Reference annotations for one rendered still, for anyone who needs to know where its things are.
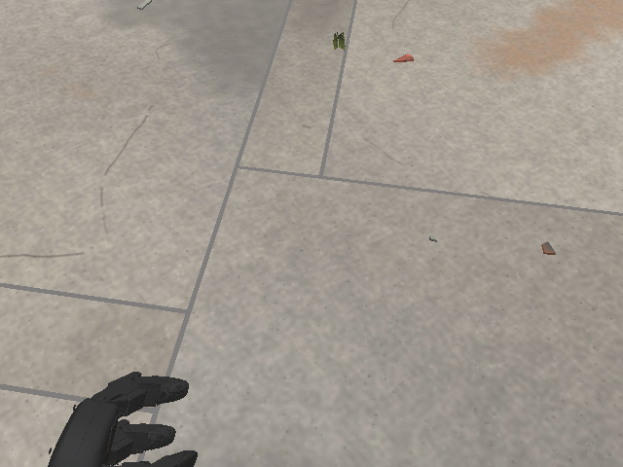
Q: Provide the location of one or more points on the left robot hand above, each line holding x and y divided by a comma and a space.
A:
93, 436

